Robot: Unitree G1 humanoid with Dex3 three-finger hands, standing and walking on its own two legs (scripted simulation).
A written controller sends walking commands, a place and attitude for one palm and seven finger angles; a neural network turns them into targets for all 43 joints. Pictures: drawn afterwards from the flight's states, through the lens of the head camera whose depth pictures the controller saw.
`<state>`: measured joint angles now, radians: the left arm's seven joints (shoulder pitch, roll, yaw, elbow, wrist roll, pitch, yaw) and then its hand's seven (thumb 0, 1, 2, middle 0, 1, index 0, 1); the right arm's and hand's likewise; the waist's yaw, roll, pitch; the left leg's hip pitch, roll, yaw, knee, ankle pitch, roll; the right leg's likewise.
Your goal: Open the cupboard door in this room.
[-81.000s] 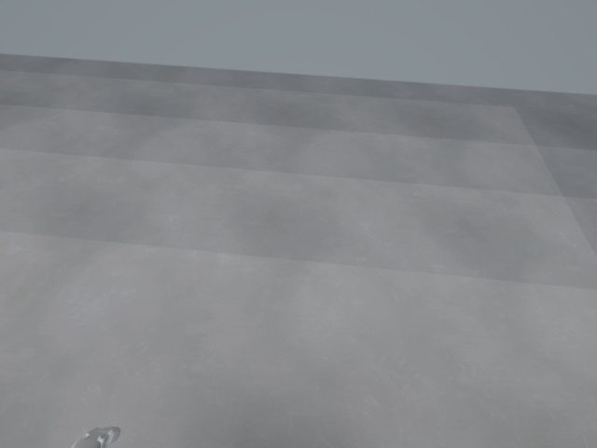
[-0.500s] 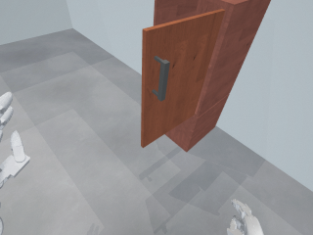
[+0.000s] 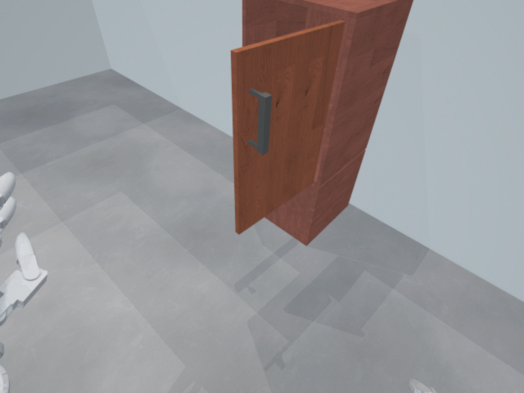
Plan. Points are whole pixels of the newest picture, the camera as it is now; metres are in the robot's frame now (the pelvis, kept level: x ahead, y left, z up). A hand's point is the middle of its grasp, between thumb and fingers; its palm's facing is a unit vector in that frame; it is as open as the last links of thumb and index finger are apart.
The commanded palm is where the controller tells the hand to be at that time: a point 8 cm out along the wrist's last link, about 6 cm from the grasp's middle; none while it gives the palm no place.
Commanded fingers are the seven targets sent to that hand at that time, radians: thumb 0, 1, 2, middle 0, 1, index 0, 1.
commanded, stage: stop stepping back and stand still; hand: left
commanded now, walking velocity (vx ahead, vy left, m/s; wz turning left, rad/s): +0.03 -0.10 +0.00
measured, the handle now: (258, 122) +0.71 +0.05 +0.07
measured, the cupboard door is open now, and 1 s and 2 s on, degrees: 87 87 87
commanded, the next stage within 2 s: let the arm hang, fingers relaxed in 0.74 s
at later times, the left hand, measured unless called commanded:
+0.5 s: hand (83, 263) +0.22 +0.23 +0.16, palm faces +0.41 -0.77 -0.49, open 7.4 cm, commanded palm +0.16 +0.28 +0.18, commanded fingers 0.00 0.90 0.90 -0.20 -0.30 -0.20 -0.30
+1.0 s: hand (123, 347) +0.21 +0.24 -0.06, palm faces +0.06 -0.90 -0.43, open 7.4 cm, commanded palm none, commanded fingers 0.00 0.90 0.90 -0.20 -0.30 -0.20 -0.30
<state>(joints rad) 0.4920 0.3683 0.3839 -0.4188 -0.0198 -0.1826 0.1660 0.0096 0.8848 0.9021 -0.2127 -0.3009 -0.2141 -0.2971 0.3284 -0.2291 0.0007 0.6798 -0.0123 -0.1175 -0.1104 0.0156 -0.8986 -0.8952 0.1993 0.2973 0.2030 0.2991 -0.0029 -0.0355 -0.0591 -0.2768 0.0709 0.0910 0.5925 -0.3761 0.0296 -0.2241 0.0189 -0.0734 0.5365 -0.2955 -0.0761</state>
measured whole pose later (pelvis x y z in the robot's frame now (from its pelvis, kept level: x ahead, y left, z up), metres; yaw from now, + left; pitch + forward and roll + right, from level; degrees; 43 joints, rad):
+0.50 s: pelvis +0.02 -0.02 +0.00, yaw -1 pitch -1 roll +1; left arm 0.55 0.38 0.39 -0.47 -0.02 -0.22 0.16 0.01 0.88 0.90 -0.22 -0.30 -0.22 -0.30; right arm 0.21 -0.23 0.00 0.64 0.00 -0.10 -0.07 0.02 -0.90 -0.90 0.20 0.30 0.20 0.30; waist 0.00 0.01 0.06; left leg -0.29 0.03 0.08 0.58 -0.25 0.01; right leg -0.21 0.03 -0.11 0.51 -0.29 -0.08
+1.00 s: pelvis +0.02 +0.00 -0.01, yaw +0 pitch +1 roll +0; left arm 0.25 0.30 0.09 0.40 0.03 0.01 0.01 0.00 0.90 0.90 -0.20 -0.30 -0.20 -0.29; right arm 0.16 -0.29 0.00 0.79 -0.01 -0.01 0.01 0.01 -0.90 -0.90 0.20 0.30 0.20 0.30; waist -0.01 0.09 0.00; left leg -0.34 0.01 0.06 0.60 -0.28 0.02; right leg -0.28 0.00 -0.12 0.60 -0.34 -0.06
